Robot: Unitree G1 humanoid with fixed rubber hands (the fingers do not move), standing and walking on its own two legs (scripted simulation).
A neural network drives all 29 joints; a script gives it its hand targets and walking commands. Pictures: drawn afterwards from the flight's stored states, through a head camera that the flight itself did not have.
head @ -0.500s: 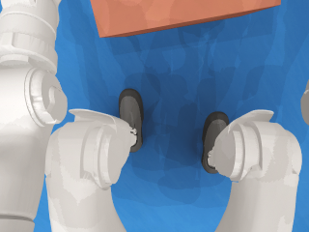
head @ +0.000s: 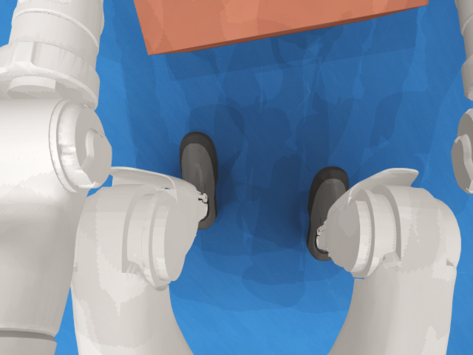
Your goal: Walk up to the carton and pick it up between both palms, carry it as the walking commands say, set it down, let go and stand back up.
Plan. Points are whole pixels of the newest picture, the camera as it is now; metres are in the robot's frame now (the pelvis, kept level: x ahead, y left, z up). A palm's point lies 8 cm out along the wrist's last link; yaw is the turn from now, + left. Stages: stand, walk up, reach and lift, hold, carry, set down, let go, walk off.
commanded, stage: reach and lift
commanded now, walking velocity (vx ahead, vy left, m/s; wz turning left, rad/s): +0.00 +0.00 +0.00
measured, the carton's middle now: out of the picture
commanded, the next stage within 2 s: none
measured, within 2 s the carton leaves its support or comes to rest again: leaves its support in 0.64 s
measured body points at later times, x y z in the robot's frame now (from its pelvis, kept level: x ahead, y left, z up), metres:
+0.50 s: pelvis +0.00 +0.00 +0.00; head +0.40 +0.00 +0.20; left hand +0.56 +0.23 -0.20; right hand +0.60 -0.15 -0.21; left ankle +0.14 +0.14 -0.33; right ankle +0.09 -0.12 -0.33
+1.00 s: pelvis -0.01 +0.00 +0.02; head +0.38 +0.03 +0.23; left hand +0.56 +0.23 -0.17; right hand +0.61 -0.15 -0.14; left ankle +0.14 +0.14 -0.33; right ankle +0.09 -0.12 -0.33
